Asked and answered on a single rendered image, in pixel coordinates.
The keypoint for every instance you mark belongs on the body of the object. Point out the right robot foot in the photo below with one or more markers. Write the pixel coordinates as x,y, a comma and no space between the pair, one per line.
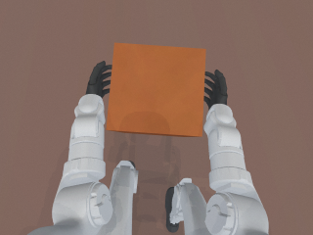
171,227

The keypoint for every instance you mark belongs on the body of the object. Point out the robot right upper arm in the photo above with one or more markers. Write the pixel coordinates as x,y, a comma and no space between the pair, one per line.
233,214

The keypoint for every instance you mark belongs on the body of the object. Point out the robot right forearm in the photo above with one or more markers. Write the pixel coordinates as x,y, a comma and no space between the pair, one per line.
227,160

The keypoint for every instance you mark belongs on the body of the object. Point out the robot left upper arm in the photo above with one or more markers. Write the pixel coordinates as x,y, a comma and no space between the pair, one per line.
80,209

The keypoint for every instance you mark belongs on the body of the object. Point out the robot left forearm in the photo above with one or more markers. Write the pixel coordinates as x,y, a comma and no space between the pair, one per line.
85,161

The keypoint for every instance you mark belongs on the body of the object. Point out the robot right shin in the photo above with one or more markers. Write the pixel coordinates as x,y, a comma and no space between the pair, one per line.
175,215

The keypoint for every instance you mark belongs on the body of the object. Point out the right robot hand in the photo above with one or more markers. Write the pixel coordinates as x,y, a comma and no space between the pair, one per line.
218,94

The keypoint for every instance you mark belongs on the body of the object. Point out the carton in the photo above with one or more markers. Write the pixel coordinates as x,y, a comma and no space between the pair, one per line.
156,90

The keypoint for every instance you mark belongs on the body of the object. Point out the left robot hand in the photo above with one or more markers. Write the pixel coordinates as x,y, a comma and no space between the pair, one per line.
96,84

